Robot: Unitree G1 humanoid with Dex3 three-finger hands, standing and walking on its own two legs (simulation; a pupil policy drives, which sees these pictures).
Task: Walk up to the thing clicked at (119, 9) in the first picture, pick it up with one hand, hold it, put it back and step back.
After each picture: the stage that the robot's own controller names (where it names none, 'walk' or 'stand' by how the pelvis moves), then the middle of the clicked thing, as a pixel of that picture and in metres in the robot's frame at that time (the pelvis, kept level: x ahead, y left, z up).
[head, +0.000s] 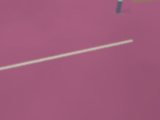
stand; (119, 4) +2.15 -0.59 -0.65
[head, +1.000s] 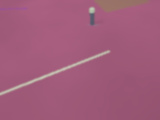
walk; (92, 16) +2.06 -0.06 -0.62
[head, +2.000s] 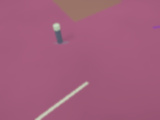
walk; (58, 34) +1.43 +0.31 -0.64
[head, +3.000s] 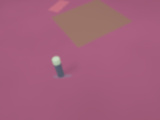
walk; (58, 67) +0.97 +0.30 -0.65
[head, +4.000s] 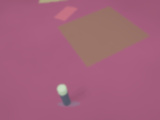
walk; (64, 95) +0.64 +0.23 -0.64
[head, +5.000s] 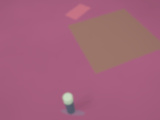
stand; (69, 104) +0.53 +0.16 -0.64
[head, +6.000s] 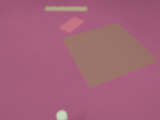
stand; out of the picture +0.46 +0.16 -0.65
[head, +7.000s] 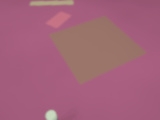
stand; out of the picture +0.43 +0.22 -0.64
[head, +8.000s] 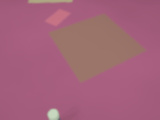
stand; out of the picture +0.43 +0.20 -0.65
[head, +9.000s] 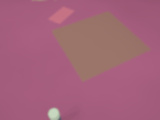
stand; (56, 119) +0.42 +0.21 -0.65
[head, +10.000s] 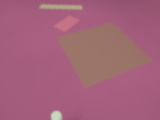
stand; out of the picture +0.45 +0.18 -0.65
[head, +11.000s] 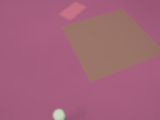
stand; (61, 119) +0.38 +0.19 -0.63
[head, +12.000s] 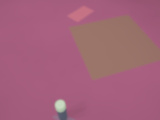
stand; (61, 111) +0.48 +0.17 -0.63
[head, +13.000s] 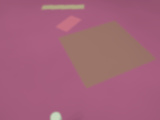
stand; out of the picture +0.44 +0.21 -0.65
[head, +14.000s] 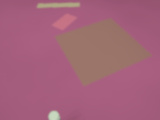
stand; out of the picture +0.44 +0.21 -0.65
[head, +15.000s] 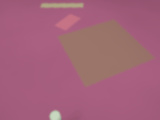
stand; out of the picture +0.45 +0.20 -0.66
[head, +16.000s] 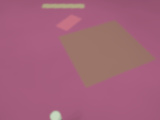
stand; out of the picture +0.45 +0.20 -0.66
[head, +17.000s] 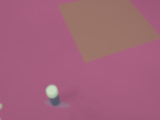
go down; (53, 96) +0.49 +0.17 -0.58
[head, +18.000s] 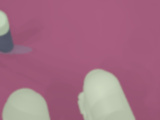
go down; (1, 35) +0.55 +0.19 -0.25
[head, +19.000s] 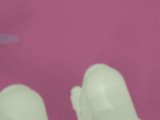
close in; out of the picture +0.55 +0.20 -0.21
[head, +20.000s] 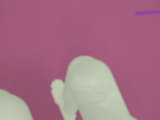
close; out of the picture +0.54 +0.23 -0.19
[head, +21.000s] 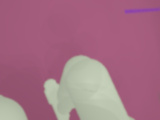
lift; out of the picture +0.53 +0.24 -0.19
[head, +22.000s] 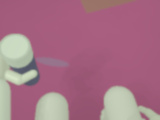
lift; (24, 65) +0.38 +0.19 -0.05
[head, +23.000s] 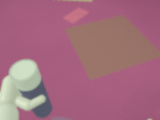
hold; (35, 93) +0.31 +0.17 +0.04
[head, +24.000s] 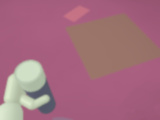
hold; (39, 91) +0.32 +0.16 +0.03
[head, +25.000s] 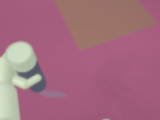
crouch; (30, 71) +0.39 +0.16 -0.04
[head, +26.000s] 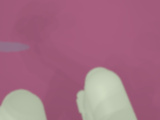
lower; out of the picture +0.56 +0.20 -0.05
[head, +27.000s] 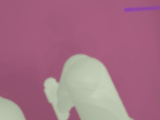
lower; out of the picture +0.52 +0.23 -0.20
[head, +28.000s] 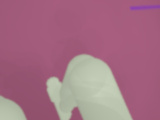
lower; out of the picture +0.52 +0.23 -0.20
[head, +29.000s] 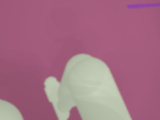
lower; out of the picture +0.53 +0.22 -0.20
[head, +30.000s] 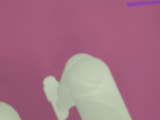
lower; out of the picture +0.53 +0.23 -0.20
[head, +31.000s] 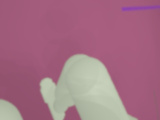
open; out of the picture +0.52 +0.21 -0.21
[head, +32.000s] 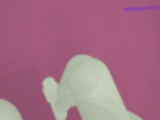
rise; out of the picture +0.52 +0.22 -0.20
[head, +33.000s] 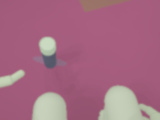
walk; (49, 54) +0.53 +0.14 -0.32
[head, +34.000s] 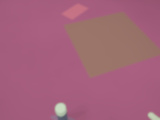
stand; (62, 115) +0.46 +0.13 -0.58
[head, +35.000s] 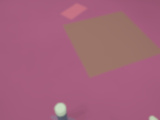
stand; (61, 114) +0.46 +0.13 -0.58
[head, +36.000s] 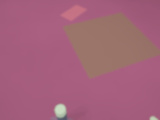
stand; (61, 116) +0.45 +0.13 -0.58
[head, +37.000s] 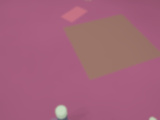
stand; (62, 117) +0.45 +0.13 -0.59
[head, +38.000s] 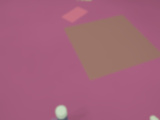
stand; (62, 117) +0.45 +0.13 -0.59
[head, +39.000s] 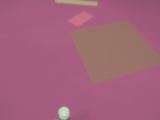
stand; (64, 118) +0.45 +0.13 -0.63
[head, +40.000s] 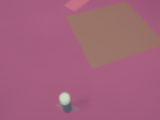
walk; (66, 103) +0.49 +0.14 -0.64
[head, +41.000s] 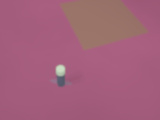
walk; (60, 76) +0.70 +0.12 -0.64
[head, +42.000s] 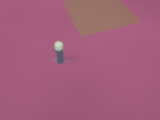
stand; (59, 53) +1.04 +0.22 -0.63
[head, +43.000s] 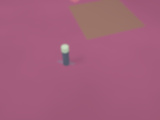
stand; (65, 55) +1.07 +0.16 -0.65
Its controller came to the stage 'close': yes
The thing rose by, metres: 0.66
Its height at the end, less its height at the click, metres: +0.00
